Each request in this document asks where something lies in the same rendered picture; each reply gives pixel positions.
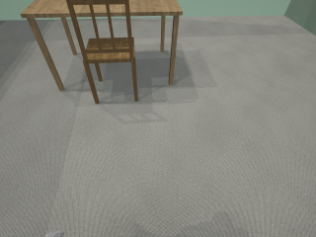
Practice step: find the chair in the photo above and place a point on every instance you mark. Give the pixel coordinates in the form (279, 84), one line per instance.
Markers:
(105, 50)

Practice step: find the table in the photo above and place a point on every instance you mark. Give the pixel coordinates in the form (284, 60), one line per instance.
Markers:
(137, 8)

